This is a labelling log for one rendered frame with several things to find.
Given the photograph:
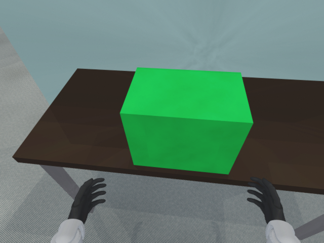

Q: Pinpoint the carton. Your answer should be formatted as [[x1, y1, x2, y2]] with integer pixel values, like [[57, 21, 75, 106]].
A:
[[120, 67, 253, 175]]

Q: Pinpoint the right robot forearm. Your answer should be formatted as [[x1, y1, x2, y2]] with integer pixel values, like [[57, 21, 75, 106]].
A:
[[265, 220, 301, 243]]

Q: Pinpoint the left robot hand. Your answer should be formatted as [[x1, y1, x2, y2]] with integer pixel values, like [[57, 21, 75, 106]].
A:
[[68, 178, 106, 224]]

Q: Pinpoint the left robot forearm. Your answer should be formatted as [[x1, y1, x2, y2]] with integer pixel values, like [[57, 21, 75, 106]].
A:
[[50, 219, 85, 243]]

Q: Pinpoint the right robot hand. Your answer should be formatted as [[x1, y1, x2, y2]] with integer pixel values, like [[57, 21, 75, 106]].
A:
[[247, 177, 286, 224]]

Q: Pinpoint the table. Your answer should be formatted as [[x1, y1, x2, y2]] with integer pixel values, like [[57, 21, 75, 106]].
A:
[[12, 68, 324, 240]]

